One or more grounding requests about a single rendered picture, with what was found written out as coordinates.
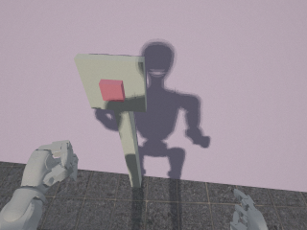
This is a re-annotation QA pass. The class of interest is button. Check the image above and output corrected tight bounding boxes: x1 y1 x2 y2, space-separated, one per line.
99 79 126 103

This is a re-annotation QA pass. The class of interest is left robot hand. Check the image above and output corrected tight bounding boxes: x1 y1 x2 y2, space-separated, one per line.
20 140 79 195

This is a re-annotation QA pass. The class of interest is robot left forearm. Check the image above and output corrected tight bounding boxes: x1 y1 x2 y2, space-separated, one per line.
0 187 46 230

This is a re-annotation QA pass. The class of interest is panel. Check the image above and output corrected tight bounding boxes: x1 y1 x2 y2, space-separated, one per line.
74 54 147 188

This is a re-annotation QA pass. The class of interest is right robot hand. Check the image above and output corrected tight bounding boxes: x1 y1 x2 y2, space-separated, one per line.
230 189 269 230

